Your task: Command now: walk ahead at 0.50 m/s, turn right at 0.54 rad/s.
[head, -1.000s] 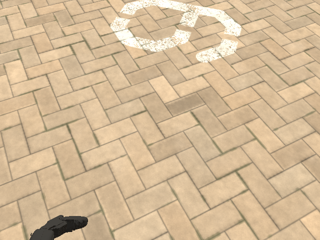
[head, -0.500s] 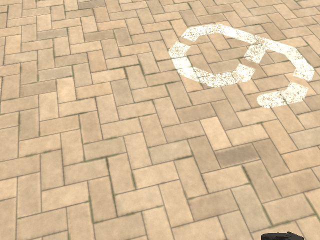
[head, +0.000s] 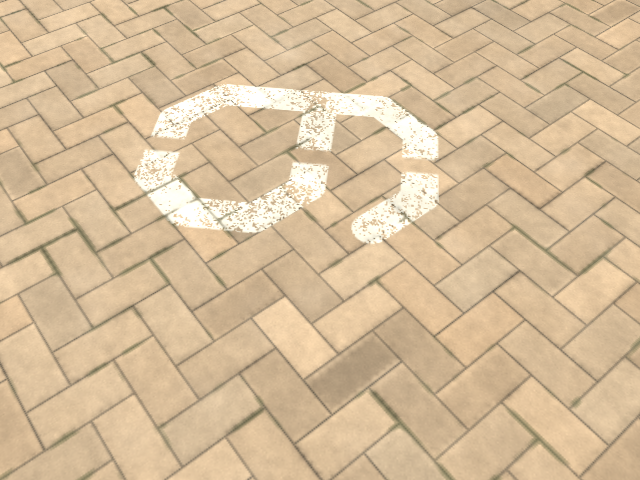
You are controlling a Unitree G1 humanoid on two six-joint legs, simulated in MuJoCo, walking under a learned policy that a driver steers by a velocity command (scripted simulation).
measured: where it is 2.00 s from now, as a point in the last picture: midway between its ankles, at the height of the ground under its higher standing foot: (471, 250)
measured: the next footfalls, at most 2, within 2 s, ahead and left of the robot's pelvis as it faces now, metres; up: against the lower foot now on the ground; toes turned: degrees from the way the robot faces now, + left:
right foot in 0.08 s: +0.19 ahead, -0.08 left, +0.00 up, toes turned -8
left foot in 0.60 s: +0.53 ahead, +0.01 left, +0.00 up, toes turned -24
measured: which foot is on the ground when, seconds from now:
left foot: down 0.00-0.08, up 0.10-0.58, down 0.60-1.00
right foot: up 0.00-0.06, down 0.08-0.62, up 0.64-1.00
